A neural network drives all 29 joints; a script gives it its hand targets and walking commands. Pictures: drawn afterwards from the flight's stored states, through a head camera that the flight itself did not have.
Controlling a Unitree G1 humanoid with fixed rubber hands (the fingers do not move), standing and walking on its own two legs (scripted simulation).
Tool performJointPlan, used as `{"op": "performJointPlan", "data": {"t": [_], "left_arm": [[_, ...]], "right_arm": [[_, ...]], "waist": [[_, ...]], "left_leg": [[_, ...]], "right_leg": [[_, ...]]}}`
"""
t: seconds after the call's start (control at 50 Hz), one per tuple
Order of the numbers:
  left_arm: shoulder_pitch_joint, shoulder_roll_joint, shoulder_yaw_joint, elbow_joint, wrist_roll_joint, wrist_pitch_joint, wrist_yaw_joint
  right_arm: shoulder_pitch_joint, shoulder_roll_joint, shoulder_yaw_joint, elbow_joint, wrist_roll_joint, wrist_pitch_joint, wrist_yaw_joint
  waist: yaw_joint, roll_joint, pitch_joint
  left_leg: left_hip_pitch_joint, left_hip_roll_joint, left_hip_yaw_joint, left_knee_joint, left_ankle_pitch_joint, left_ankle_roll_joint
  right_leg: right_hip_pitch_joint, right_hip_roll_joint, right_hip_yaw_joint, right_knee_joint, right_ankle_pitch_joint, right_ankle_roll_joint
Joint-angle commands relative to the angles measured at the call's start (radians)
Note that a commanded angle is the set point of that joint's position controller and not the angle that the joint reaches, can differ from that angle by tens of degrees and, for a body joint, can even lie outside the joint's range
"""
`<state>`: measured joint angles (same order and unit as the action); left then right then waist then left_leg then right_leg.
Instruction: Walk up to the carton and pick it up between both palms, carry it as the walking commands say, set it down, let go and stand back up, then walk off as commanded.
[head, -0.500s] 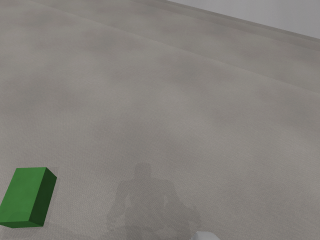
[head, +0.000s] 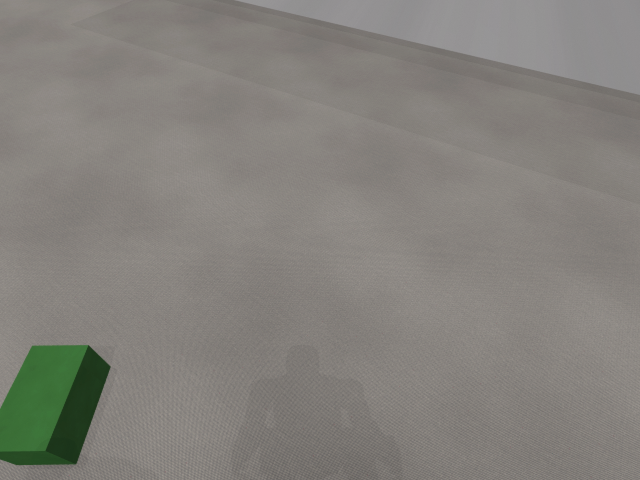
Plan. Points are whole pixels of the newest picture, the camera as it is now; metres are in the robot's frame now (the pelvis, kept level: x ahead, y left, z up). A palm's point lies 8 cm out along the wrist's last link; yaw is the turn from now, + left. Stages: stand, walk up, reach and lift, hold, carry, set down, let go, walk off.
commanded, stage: stand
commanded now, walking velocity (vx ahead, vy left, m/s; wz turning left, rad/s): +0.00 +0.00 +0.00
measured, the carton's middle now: (53, 403) +0.42 +0.81 -0.70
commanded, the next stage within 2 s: none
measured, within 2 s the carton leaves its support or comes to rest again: neither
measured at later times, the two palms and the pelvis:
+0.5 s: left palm out of the picture -0.02 +0.22 -0.15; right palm out of the picture -0.02 -0.20 -0.15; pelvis +0.00 +0.01 +0.00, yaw +0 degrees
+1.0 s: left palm out of the picture -0.03 +0.22 -0.15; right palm out of the picture -0.03 -0.19 -0.15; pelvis +0.01 +0.02 +0.00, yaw +0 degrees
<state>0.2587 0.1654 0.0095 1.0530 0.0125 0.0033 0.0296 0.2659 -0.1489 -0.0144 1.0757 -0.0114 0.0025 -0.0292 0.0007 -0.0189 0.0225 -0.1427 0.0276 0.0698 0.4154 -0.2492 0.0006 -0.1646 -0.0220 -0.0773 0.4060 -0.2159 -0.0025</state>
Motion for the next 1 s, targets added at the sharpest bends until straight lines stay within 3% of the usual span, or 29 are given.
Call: {"op": "performJointPlan", "data": {"t": [0.0, 0.18, 0.98], "left_arm": [[0.072, 0.087, 0.017, 0.006, 0.004, -0.011, 0.000], [0.098, 0.059, 0.008, 0.055, 0.002, -0.012, 0.008], [0.141, 0.024, -0.008, 0.118, -0.003, -0.010, 0.018]], "right_arm": [[0.053, -0.084, -0.012, 0.001, 0.002, -0.016, -0.005], [0.074, -0.064, -0.010, 0.032, 0.002, -0.017, -0.008], [0.151, -0.029, 0.005, 0.057, 0.002, -0.025, -0.013]], "waist": [[0.005, 0.059, 0.037], [0.000, 0.013, 0.051], [0.002, 0.016, 0.068]], "left_leg": [[-0.038, 0.088, -0.089, -0.121, 0.121, 0.011], [-0.021, 0.084, -0.086, -0.127, 0.104, 0.021], [-0.032, 0.070, -0.085, -0.117, 0.137, 0.042]], "right_leg": [[0.029, -0.099, 0.105, -0.074, 0.141, -0.012], [0.008, -0.094, 0.094, -0.086, 0.121, -0.002], [-0.012, -0.095, 0.084, -0.057, 0.118, -0.001]]}}
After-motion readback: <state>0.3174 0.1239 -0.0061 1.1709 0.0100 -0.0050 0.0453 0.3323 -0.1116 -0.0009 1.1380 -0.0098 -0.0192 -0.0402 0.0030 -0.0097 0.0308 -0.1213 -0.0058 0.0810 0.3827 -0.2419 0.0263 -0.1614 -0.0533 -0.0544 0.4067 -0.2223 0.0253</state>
